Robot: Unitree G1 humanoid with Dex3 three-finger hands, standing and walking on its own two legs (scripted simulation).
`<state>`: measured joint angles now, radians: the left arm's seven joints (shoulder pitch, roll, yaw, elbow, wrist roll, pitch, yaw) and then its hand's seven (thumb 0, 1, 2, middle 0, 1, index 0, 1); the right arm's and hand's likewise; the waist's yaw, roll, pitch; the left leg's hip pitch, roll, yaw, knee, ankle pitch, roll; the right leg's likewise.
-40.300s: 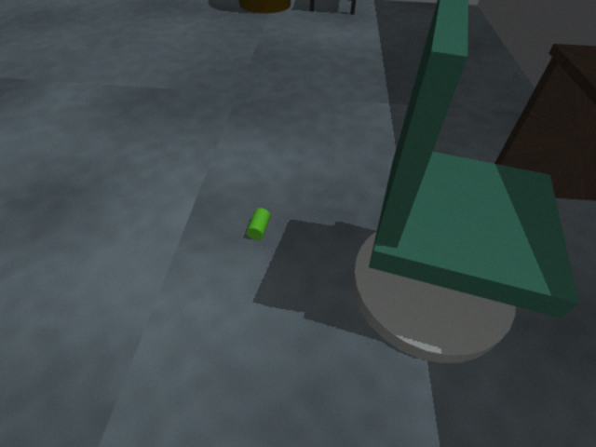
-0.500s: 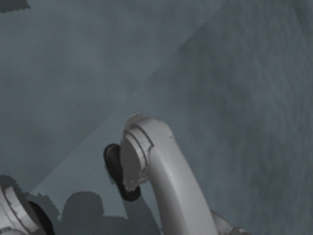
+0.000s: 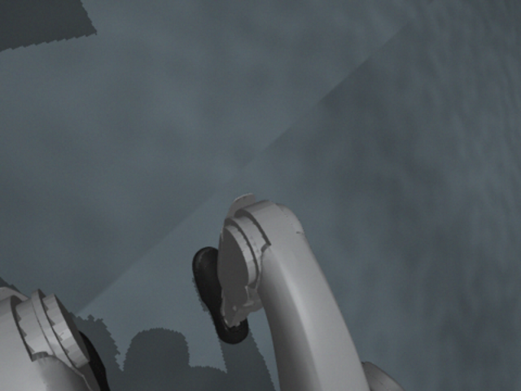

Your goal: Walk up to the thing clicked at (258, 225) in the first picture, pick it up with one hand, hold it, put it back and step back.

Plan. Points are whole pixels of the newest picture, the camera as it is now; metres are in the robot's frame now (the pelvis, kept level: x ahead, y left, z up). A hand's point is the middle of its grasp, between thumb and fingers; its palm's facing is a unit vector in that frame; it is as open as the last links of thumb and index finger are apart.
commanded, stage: settle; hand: left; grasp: from above
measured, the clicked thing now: out of the picture +0.50 +0.33 -0.26
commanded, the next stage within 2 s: lift in 0.44 s
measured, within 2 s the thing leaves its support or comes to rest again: neither
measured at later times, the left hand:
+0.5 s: hand out of the picture +0.47 +0.32 -0.15, palm faces -0.41 -0.17 -0.90, open 10.2 cm
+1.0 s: hand out of the picture +0.43 +0.34 -0.06, palm faces -0.42 -0.17 -0.89, open 10.2 cm
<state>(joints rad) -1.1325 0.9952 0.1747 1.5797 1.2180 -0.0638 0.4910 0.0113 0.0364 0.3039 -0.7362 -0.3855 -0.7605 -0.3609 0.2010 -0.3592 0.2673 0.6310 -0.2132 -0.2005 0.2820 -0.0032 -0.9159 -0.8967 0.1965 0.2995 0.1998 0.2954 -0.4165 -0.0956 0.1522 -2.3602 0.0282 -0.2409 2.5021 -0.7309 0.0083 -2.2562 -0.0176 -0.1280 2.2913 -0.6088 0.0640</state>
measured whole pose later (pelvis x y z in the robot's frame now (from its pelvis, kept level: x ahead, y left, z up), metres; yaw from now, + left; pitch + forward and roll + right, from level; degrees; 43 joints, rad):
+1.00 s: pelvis -0.01 -0.01 +0.06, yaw +9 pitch +36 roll -7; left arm -0.86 0.67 0.07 1.11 1.08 -0.03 0.12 0.01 0.04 0.30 -0.72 -0.42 -0.75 -0.40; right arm 0.23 -0.31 0.02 0.66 -0.06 0.04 0.12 0.00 -0.91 -0.89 0.20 0.30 0.20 0.30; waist -0.21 0.06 -0.11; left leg -2.20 0.02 -0.10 2.24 -0.67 0.00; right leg -2.16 -0.06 -0.03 2.14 -0.61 0.05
